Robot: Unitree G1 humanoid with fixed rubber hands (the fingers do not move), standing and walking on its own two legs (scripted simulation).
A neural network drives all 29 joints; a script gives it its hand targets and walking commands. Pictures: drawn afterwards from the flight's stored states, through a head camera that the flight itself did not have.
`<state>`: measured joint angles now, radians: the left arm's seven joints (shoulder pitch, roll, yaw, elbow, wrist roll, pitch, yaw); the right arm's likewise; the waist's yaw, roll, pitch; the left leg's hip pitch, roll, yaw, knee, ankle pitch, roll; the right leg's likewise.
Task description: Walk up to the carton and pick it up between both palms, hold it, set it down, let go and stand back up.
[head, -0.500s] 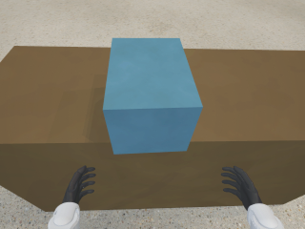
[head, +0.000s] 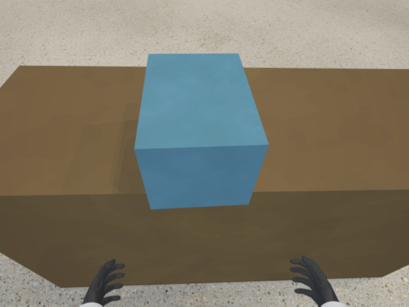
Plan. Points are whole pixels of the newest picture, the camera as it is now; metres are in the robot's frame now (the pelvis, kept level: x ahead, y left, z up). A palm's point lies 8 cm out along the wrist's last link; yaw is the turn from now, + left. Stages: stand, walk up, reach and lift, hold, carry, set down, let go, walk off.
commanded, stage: set down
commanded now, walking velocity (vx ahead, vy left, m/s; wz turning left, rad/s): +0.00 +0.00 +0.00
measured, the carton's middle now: (197, 127) +0.46 +0.02 +0.10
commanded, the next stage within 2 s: let go in 0.24 s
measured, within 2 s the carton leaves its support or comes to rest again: neither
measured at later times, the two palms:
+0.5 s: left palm (98, 292) +0.18 +0.21 -0.08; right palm (325, 292) +0.17 -0.23 -0.07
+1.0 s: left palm out of the picture +0.12 +0.24 -0.12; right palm out of the picture +0.09 -0.27 -0.13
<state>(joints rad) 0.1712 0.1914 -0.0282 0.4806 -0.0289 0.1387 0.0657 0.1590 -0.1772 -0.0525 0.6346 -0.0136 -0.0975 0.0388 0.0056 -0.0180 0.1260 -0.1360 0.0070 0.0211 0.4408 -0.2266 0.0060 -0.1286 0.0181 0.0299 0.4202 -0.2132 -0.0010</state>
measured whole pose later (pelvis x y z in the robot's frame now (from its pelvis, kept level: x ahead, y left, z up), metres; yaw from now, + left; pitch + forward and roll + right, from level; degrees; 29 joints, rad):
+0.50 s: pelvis +0.02 -0.01 +0.00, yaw +0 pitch -5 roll +0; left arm 0.18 0.22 -0.01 0.51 -0.02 0.11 0.02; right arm 0.17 -0.17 -0.02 0.72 -0.01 -0.19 0.01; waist 0.00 -0.04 0.10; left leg -0.07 0.02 0.03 0.39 -0.23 -0.01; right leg -0.08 0.03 0.02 0.39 -0.23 -0.02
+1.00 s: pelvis +0.02 +0.00 -0.02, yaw -4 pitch +1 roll +0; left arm 0.33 0.22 0.03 0.67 0.05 -0.03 -0.01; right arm 0.24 -0.24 -0.07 0.78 -0.05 0.03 0.02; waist 0.01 0.01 0.01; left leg -0.31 0.05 0.07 0.65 -0.36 0.00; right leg -0.33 0.06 0.07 0.63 -0.32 -0.01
